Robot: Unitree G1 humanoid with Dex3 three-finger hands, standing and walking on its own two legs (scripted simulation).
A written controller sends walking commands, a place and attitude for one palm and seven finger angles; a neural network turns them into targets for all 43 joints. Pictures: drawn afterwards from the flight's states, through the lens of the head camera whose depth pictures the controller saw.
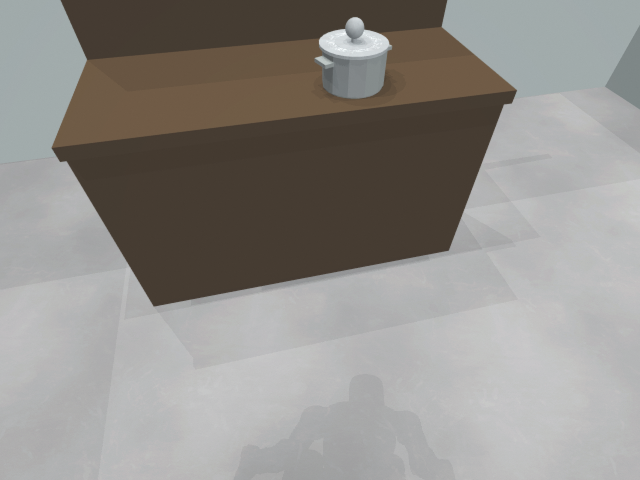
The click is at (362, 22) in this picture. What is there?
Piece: lid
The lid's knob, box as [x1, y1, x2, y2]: [345, 17, 363, 38]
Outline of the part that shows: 353,17 347,21 345,30 348,36 356,38 363,31 363,23 359,18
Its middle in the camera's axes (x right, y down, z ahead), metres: +0.09 -0.54 +1.00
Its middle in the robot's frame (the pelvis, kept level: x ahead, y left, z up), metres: +1.13 -0.03 +0.10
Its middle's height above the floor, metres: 0.88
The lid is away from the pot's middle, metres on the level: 0.00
